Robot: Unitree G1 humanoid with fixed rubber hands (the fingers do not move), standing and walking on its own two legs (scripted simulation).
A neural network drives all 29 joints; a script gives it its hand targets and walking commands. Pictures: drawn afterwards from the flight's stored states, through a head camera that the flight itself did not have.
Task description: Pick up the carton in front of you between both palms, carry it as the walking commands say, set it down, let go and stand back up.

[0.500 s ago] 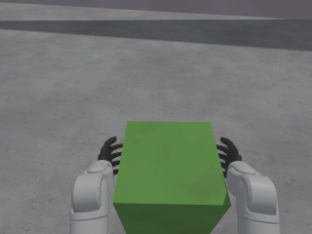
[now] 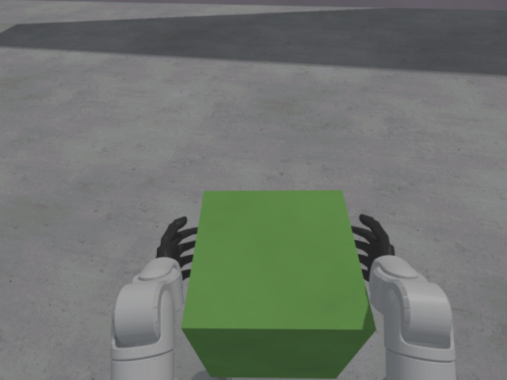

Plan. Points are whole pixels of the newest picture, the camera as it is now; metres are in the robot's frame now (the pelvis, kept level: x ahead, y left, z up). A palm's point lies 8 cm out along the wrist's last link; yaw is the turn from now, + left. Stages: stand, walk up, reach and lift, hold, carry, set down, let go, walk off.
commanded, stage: carry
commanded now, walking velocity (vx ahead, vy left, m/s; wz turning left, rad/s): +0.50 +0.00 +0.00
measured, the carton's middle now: (272, 288) +0.26 +0.01 +0.00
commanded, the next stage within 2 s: none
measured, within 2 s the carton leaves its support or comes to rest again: neither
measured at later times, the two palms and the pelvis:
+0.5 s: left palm (192, 139) +0.56 +0.18 +0.07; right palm (334, 139) +0.54 -0.12 +0.07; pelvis +0.28 +0.04 -0.01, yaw -3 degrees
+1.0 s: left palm (203, 113) +0.65 +0.16 +0.07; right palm (335, 110) +0.64 -0.13 +0.07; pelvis +0.38 +0.02 -0.02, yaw -1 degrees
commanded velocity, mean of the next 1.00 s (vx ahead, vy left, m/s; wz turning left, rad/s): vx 0.05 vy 0.00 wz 0.00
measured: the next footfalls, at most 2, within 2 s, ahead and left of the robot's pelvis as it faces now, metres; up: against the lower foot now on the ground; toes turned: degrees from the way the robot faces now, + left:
left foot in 0.22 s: +0.34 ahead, +0.13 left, +0.00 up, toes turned -1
right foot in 0.54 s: +0.39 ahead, -0.09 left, +0.00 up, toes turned +13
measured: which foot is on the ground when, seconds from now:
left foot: up 0.00-0.20, down 0.22-1.00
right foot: down 0.00-0.22, up 0.24-0.52, down 0.54-1.00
